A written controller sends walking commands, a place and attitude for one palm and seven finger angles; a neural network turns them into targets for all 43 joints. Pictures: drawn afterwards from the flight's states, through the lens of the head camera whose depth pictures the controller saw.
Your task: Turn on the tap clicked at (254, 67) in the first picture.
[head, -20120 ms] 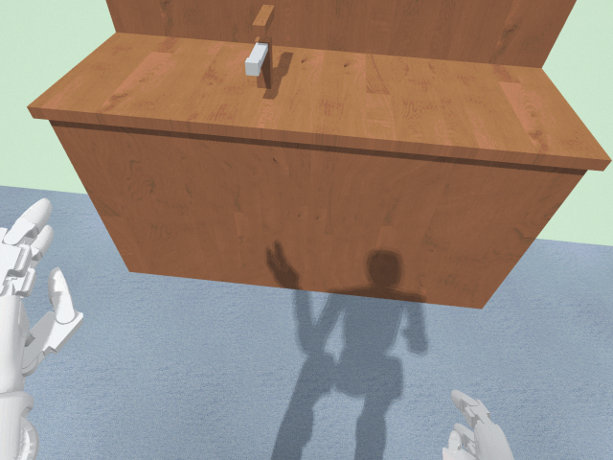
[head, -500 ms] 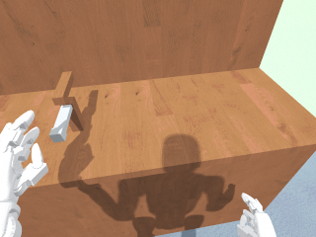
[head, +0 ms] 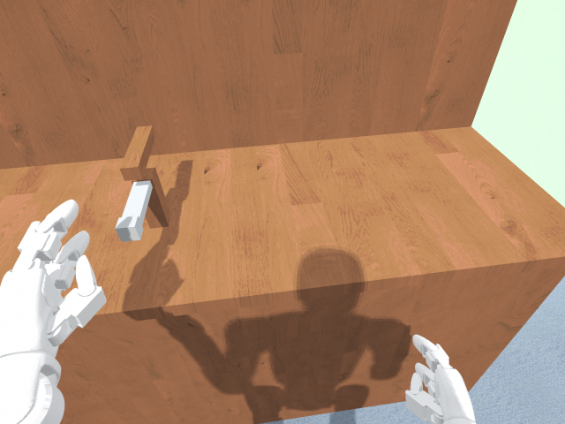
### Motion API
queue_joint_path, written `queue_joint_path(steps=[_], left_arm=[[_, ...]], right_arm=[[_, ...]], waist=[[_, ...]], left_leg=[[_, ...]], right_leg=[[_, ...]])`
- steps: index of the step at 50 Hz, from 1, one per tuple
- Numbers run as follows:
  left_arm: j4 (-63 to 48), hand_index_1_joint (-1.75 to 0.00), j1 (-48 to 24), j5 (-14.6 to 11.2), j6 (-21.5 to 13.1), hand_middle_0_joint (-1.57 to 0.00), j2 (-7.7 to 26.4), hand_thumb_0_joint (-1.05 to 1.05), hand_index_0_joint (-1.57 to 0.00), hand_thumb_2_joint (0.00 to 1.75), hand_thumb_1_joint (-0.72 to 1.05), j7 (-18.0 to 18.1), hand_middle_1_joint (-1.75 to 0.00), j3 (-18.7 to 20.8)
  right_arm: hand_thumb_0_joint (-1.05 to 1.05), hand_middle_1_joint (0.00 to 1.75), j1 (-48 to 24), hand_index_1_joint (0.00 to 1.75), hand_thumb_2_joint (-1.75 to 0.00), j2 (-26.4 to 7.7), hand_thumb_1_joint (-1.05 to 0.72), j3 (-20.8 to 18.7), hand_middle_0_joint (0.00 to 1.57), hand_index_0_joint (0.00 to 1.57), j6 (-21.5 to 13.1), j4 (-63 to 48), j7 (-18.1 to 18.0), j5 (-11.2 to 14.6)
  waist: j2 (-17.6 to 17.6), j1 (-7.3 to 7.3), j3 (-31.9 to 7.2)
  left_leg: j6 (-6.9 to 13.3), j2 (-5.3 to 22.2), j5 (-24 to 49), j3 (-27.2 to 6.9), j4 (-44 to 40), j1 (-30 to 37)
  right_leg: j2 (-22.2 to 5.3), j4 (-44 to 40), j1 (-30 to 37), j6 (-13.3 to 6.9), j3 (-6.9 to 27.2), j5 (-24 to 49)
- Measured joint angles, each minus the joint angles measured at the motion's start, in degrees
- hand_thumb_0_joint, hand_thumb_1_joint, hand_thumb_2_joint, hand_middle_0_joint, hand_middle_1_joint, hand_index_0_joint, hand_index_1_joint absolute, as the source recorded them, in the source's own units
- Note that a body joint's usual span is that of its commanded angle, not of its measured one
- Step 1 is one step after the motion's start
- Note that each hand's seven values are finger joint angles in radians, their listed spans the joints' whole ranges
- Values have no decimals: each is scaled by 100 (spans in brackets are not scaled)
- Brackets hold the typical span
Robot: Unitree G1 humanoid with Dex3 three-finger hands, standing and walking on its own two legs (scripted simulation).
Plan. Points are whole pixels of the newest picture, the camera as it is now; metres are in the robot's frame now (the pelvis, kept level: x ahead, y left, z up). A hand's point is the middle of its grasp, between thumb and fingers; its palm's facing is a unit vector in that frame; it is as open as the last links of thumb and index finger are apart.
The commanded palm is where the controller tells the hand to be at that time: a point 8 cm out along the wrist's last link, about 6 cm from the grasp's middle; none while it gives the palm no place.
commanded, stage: turn the palm inward beside the body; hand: left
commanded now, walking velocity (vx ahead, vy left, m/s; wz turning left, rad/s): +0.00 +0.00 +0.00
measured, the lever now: (129, 228) +0.33 +0.29 +0.13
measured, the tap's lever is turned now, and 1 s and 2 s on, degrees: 0 0 0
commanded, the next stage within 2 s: reach beside the lever's end, fingers flat in 0.58 s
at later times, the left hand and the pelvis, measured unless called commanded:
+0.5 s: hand (103, 287) +0.19 +0.23 +0.18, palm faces +0.44 -0.89 -0.13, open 7.4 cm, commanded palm +0.14 +0.27 +0.19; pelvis +0.01 +0.00 +0.00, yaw +0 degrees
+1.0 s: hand (98, 282) +0.20 +0.24 +0.17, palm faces +0.46 -0.88 -0.12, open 7.4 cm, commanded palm +0.16 +0.29 +0.18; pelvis +0.01 -0.01 +0.00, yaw +0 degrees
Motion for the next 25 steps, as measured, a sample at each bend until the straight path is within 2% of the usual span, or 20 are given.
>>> queue_joint_path(steps=[10, 25], left_arm=[[-20, -30, -41, -165, 170, -21, -68, 2, -21, 90, 90, 58, -30, 50], [-88, -30, -31, -184, 274, -21, -86, 2, -21, 90, 90, 46, -30, 58]], right_arm=[[2, 30, 9, 30, -90, -64, -90, -54, 20, 21, -85, 104, -31, 24], [2, 30, -24, 30, -90, -28, -90, -37, 20, 21, -91, 64, 9, 0]], waist=[[6, -11, 13], [6, 6, -16]], left_leg=[[-7, 11, 11, -26, -21, 56], [-21, 11, -7, -17, -106, 130]], right_leg=[[16, -57, 80, -8, -25, 23], [17, -121, 140, -20, -17, -5]])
